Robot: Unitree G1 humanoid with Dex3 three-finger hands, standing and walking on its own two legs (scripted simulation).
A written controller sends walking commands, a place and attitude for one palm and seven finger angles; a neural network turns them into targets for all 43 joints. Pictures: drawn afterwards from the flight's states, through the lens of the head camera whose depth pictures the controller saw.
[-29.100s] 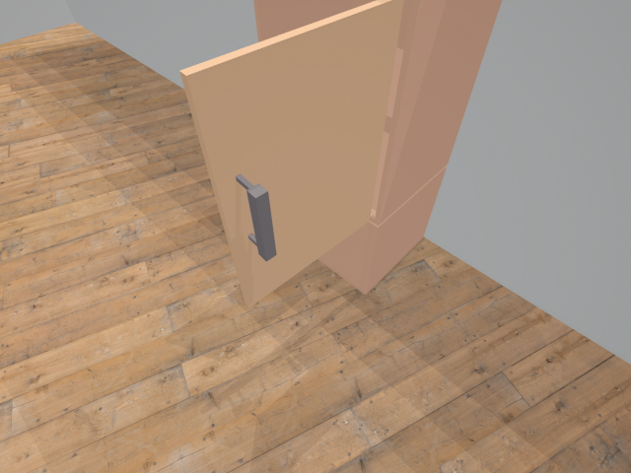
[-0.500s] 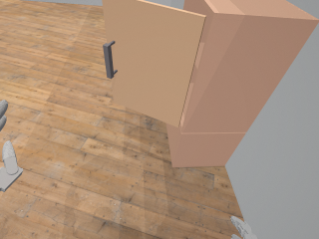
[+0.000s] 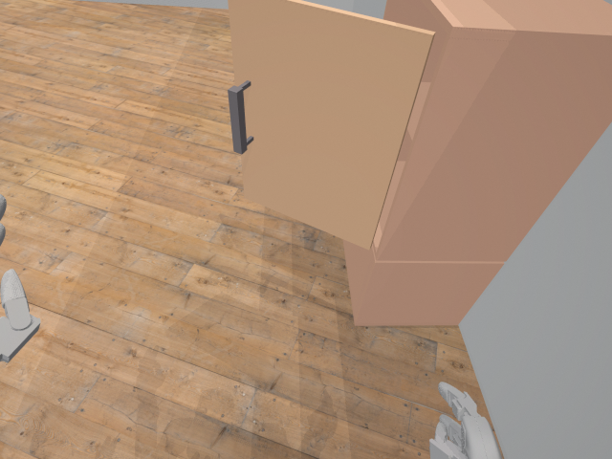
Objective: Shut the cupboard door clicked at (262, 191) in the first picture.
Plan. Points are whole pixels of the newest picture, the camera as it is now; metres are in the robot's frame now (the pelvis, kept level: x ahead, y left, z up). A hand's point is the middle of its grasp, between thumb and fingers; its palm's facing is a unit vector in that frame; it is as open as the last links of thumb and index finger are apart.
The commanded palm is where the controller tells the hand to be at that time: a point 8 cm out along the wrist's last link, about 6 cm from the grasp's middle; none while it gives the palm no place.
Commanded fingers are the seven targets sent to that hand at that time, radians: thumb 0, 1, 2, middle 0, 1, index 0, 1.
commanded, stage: let the arm hang, fingers relaxed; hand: left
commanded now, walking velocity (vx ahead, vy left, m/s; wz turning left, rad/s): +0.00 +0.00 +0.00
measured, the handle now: (243, 117) +0.88 +0.20 -0.03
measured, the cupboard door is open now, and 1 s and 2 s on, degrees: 61 61 61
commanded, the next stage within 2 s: look to check the result in 1.12 s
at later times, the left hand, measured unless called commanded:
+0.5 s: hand out of the picture -0.07 +0.19 -0.18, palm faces +0.05 -0.98 -0.19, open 7.2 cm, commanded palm none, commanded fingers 0.00 0.90 0.90 -0.20 -0.30 -0.20 -0.30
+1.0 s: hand out of the picture +0.00 +0.18 -0.17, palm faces +0.03 -0.98 -0.19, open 7.4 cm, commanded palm none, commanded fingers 0.00 0.90 0.90 -0.20 -0.30 -0.20 -0.30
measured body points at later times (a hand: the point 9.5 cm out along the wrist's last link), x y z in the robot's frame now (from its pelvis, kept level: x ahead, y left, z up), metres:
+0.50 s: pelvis -0.02 +0.00 +0.00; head +0.01 +0.02 +0.45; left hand -0.07 +0.24 -0.16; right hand -0.01 -0.26 -0.14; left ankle +0.04 +0.11 -0.74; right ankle -0.05 -0.11 -0.74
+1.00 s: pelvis -0.02 +0.00 +0.00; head -0.02 +0.01 +0.45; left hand +0.00 +0.23 -0.16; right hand +0.00 -0.23 -0.15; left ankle +0.04 +0.11 -0.74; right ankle -0.05 -0.11 -0.74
